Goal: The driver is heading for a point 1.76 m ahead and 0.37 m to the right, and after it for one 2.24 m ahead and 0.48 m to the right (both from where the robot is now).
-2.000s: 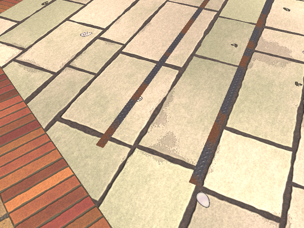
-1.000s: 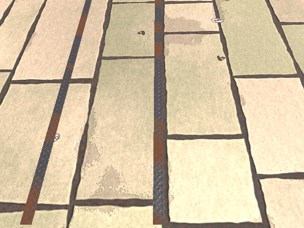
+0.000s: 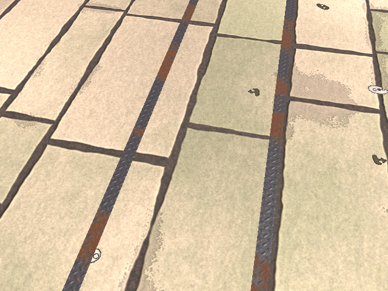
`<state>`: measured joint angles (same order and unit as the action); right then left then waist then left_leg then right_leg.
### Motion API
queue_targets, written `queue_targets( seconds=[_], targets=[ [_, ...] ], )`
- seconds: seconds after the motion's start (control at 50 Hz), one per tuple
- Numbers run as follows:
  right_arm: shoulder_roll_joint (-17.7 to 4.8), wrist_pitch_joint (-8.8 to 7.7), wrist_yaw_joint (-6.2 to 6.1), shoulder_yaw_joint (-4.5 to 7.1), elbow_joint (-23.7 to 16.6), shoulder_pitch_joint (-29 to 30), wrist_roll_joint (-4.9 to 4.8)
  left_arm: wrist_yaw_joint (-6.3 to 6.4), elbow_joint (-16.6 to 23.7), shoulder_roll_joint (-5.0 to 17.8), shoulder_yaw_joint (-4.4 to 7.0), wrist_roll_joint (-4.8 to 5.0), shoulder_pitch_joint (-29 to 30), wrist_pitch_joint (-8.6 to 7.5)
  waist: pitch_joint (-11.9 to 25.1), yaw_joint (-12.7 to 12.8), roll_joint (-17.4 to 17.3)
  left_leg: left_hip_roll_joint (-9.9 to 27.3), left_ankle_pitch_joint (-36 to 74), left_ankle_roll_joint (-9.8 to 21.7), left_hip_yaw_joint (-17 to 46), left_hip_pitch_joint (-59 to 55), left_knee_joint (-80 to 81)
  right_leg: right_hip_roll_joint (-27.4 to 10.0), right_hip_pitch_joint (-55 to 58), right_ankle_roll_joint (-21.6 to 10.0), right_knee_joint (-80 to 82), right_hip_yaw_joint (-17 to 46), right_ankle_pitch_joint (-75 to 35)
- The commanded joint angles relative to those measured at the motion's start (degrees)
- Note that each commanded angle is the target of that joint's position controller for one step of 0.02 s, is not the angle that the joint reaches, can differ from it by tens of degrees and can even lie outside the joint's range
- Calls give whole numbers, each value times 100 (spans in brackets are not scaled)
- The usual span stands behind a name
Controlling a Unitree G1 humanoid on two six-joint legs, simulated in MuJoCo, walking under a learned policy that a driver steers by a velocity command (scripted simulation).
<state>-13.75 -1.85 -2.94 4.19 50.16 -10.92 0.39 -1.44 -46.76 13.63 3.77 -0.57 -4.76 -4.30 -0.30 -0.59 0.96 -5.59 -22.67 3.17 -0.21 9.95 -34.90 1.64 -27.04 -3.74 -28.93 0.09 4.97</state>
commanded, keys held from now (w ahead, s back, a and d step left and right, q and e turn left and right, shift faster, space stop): e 0.70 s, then no key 0.06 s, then q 0.24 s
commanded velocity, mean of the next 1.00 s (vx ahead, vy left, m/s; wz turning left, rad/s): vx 0.02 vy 0.00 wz -0.40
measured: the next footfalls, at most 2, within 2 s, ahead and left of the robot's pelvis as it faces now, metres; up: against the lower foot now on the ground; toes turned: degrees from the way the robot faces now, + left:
left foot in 0.38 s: +0.15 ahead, +0.14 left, +0.00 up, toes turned -19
right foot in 0.82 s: +0.05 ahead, -0.12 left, +0.00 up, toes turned -28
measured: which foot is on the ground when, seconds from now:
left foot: down 0.00-0.00, up 0.02-0.36, down 0.38-0.82, up 0.84-1.00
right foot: down 0.00-0.38, up 0.40-0.80, down 0.82-1.00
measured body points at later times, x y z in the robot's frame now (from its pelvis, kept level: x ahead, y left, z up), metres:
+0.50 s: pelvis +0.07 +0.04 +0.01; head +0.11 +0.05 +0.46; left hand +0.30 +0.27 -0.10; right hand +0.11 -0.27 -0.09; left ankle +0.12 +0.15 -0.73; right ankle +0.05 -0.09 -0.66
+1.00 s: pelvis +0.06 -0.01 +0.01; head +0.07 -0.04 +0.46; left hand +0.33 +0.11 -0.07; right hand +0.01 -0.31 -0.12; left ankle +0.11 +0.14 -0.67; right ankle +0.01 -0.10 -0.73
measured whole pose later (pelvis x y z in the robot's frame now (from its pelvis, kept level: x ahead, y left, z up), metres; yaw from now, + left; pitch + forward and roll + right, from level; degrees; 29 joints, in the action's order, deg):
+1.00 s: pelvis +0.06 -0.01 +0.01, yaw -26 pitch +1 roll +0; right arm -17.7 2.0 -1.6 4.4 48.5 -12.2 -0.9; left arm 0.5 -39.2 11.0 2.1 -1.4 -6.0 0.5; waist -1.3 -2.2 -2.9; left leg 3.5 -27.4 -5.1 2.3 24.5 -54.1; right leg 1.2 -13.1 -2.6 -26.1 -2.9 14.4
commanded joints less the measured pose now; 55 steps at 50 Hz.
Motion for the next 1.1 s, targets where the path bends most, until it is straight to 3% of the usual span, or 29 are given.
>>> queue_targets(
  seconds=[0.02,0.04,0.06,0.08,0.1,0.12,0.18,0.3,0.36,0.38,0.4,0.42,0.44,0.48,0.5,0.56,0.62,0.66,0.74,0.78,0.8,0.82,0.84,0.86,0.88,0.9,0.94,1.02,1.1],
  targets=[
    [-601,-83,73,76,-496,-481,104,60,262,1118,278,-29,-1056,73,2025,285,1425,-204,-1471,-498,516,2375,-3812,-2236,3628,-2091,651,3423,-3853],
    [-756,-42,133,124,-491,-378,-37,89,413,926,227,22,-716,133,1705,225,814,147,-1254,-476,818,2649,-4194,-2054,3157,-1841,751,3140,-2586],
    [-741,50,118,136,-512,-91,-86,113,561,854,211,74,-369,207,1228,185,269,309,-905,-502,729,2764,-4139,-1763,2553,-1531,889,2712,-1616],
    [-727,141,80,161,-543,103,-42,131,627,833,194,114,-203,280,801,138,-61,454,-673,-516,639,2743,-3699,-1604,1843,-1324,1060,2439,-921],
    [-737,213,35,186,-611,219,6,156,680,870,205,110,-135,328,635,67,-5,563,-450,-505,609,2493,-3107,-1359,1369,-1149,1187,2297,-263],
    [-587,249,16,155,-656,245,17,183,704,938,235,67,-103,391,561,11,239,489,-266,-532,477,2236,-2577,-1078,1046,-1021,1258,2123,48],
    [-407,213,-19,105,-635,202,-9,282,783,1097,324,61,-228,467,793,40,611,354,46,-633,437,1799,-1589,-859,1000,-957,1210,2032,87],
    [-589,103,7,131,-711,411,-67,373,956,1140,365,116,-294,585,865,135,819,303,394,-670,577,1386,-452,-823,1108,-791,1127,2575,770],
    [-651,5,108,176,-594,18,-83,410,1070,1105,353,175,-229,673,805,-131,793,309,1003,-482,417,501,915,-562,896,-533,764,2580,607],
    [-883,-3,116,252,-537,-216,-29,426,1103,946,308,179,-343,694,878,-163,507,844,1231,-290,737,-182,1267,-311,424,-281,325,2360,958],
    [-1371,47,74,349,-596,-158,102,407,1180,611,229,181,-515,685,810,61,-868,2126,1813,324,1986,-684,1605,435,-569,68,-1010,1377,2171],
    [-1392,62,86,354,-664,-50,303,367,1358,901,315,162,-440,591,699,74,-1908,2898,2615,1165,3121,-258,1861,700,-1132,335,-2282,869,3089],
    [-1078,41,51,277,-853,312,255,328,1219,1282,439,118,-598,554,662,171,-1362,2863,2882,1225,2757,-178,1757,386,-1091,464,-3214,1020,2774],
    [-765,59,13,200,-963,686,67,345,946,1182,468,139,-868,664,526,282,-798,2156,2940,697,1642,-210,1474,302,-1119,640,-3890,825,2165],
    [-731,68,4,174,-957,664,-5,343,952,1056,431,126,-878,723,420,219,-779,2096,3155,691,1421,-219,1444,285,-1225,730,-4172,794,1982],
    [-829,143,-42,186,-889,344,22,302,1231,794,323,220,-483,776,281,14,-949,1927,3298,764,861,-433,1516,157,-1304,885,-3734,418,1625],
    [-1045,195,-85,261,-881,133,21,255,1476,701,256,206,-164,775,411,-170,-1111,2138,3365,852,716,-791,1499,-114,-1080,961,-2882,262,1627],
    [-1203,204,-54,316,-924,201,1,192,1579,663,223,188,-101,776,468,-187,-1178,2235,3381,858,526,-621,1494,-241,-574,892,-2320,69,1692],
    [-1339,183,60,360,-920,209,-115,98,1637,770,278,189,-180,814,427,-165,-1269,2325,3256,797,376,-350,1328,-156,312,609,-1177,-254,1660],
    [-1271,188,100,312,-880,338,-244,67,1474,665,291,163,-574,799,453,107,-1133,2178,3092,565,262,-115,888,13,1174,302,257,-376,732],
    [-1019,163,144,219,-746,95,-231,93,1399,713,304,133,-729,780,514,147,-784,1973,2728,237,61,346,544,-17,2008,143,952,-178,-102],
    [-571,117,225,39,-792,-43,27,177,1417,1071,351,97,-912,746,911,32,449,1490,1020,-328,-400,1305,-533,-1123,3217,-110,927,1173,-2025],
    [-333,72,288,-78,-890,-94,149,202,1494,1145,256,-63,-645,680,1013,-140,1553,1091,-1379,-688,-312,2031,-1175,-2284,3085,-1045,619,2048,-3501],
    [-785,101,251,35,-836,138,18,153,1388,702,148,-204,-762,571,1214,217,1009,1222,-1491,-789,169,1742,-1595,-2279,2565,-1444,773,1902,-2708],
    [-963,151,238,93,-792,241,-101,124,1263,649,117,-219,-545,482,850,129,874,1217,-1317,-797,251,1805,-1809,-1941,2398,-1257,862,1540,-2139],
    [-970,208,190,119,-670,199,-118,130,1206,739,143,-174,-313,430,662,80,810,1199,-1077,-789,298,1895,-1852,-1716,2299,-1004,919,1269,-1705],
    [-1033,324,109,165,-492,-1,-99,179,1110,770,132,-105,-24,358,402,-33,748,1070,-558,-823,464,1606,-2035,-1598,1864,-855,955,844,-2171],
    [-976,398,65,194,-516,-101,-184,333,967,836,186,-37,-3,431,317,1,608,900,-300,-886,312,1869,-2305,-1682,2081,-976,1026,530,-1890],
    [-781,464,86,128,-736,133,-159,395,819,854,221,-20,-24,516,207,131,538,1024,-325,-875,171,2000,-1872,-1898,2262,-1068,1129,504,-1256]
  ],
)
Keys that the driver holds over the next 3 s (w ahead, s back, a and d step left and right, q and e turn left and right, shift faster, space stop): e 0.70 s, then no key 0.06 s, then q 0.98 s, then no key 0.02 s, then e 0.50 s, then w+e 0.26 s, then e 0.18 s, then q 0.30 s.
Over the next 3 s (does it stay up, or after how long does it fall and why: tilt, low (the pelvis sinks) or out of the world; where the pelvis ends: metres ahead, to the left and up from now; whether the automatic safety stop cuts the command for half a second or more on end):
stays up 0.25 -0.12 0.01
